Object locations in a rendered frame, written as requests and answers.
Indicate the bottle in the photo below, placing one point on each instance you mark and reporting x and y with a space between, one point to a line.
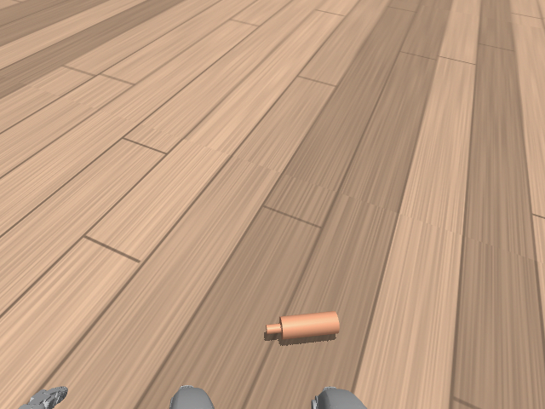
306 325

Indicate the left robot hand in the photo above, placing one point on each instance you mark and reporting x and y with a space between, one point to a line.
46 399

